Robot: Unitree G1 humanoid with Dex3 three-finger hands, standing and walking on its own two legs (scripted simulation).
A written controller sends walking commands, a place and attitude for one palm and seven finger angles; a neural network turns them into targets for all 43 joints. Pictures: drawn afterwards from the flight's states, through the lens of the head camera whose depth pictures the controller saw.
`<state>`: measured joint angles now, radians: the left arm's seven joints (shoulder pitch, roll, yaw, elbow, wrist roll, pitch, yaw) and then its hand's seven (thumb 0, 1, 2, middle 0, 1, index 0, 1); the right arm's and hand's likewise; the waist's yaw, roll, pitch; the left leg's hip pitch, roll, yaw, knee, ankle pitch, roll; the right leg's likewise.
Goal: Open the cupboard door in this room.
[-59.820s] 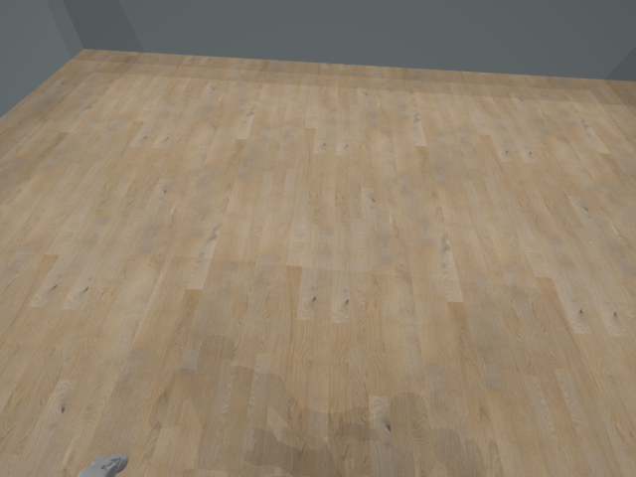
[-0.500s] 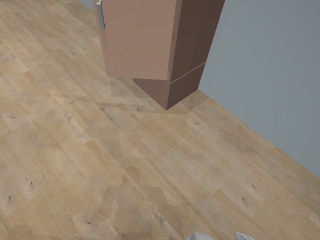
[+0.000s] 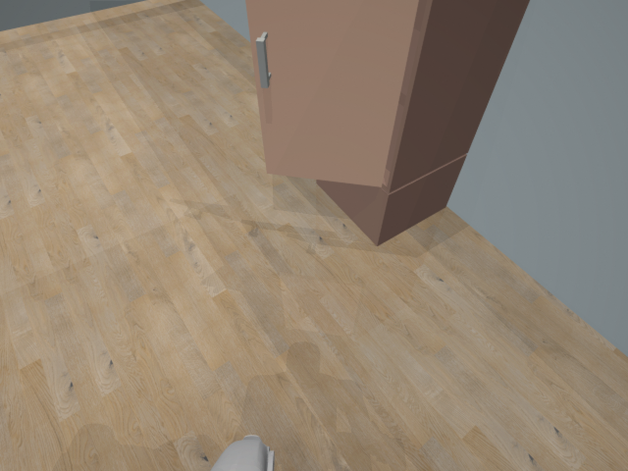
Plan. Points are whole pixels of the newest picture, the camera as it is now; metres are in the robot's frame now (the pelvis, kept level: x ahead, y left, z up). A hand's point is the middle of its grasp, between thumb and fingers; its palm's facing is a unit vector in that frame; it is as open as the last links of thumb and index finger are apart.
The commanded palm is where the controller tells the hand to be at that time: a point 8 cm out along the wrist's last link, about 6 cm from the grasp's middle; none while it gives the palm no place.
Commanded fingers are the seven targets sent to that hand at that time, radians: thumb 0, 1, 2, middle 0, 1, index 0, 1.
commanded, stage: take the last steps up to it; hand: left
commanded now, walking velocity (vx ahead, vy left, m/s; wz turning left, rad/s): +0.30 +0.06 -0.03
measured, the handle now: (264, 60) +1.04 +0.22 -0.02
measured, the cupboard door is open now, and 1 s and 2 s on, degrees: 47 47 47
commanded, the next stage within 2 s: come to a stop and stand still in 1.06 s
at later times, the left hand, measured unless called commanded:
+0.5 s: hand (199, 361) +0.29 +0.22 -0.15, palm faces -0.05 -0.98 -0.20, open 7.4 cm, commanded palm none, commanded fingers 0.00 0.90 0.90 -0.20 -0.30 -0.20 -0.30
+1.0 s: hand (200, 366) +0.30 +0.23 -0.20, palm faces +0.04 -0.99 -0.13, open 7.3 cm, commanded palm none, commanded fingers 0.00 0.90 0.90 -0.20 -0.30 -0.20 -0.30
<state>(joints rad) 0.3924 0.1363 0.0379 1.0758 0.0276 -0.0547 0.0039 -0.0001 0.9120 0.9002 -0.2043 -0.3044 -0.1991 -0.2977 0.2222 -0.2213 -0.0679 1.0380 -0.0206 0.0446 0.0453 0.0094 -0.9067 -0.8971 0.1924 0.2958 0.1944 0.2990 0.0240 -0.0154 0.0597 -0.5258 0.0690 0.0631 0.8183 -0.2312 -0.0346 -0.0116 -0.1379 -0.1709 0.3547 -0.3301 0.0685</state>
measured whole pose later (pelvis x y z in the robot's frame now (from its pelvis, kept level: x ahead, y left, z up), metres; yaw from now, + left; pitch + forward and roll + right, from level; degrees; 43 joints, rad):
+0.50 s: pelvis +0.16 +0.05 +0.00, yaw -4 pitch +0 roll +3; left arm 0.11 0.17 0.06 0.97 0.02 -0.01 -0.02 0.00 0.91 0.90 -0.20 -0.30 -0.19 -0.30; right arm 0.35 -0.15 -0.03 1.10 -0.03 -0.05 -0.01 0.00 -0.91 -0.90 0.20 0.30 0.20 0.30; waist -0.02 -0.01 0.04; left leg -0.06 -0.02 0.20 0.36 -0.29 0.03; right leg -0.46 -0.10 -0.08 0.70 -0.23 0.00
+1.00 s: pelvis +0.35 +0.06 -0.02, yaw -3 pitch -1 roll -1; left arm 0.38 0.16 0.04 1.14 0.01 -0.02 -0.01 0.00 0.92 0.90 -0.20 -0.30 -0.20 -0.30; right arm 0.15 -0.18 -0.04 1.02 -0.03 -0.06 0.01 0.01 -0.91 -0.90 0.19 0.30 0.20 0.30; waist 0.03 -0.04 0.06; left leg -0.38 0.04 0.14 0.59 -0.17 0.05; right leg -0.16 -0.07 -0.10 0.75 -0.49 0.00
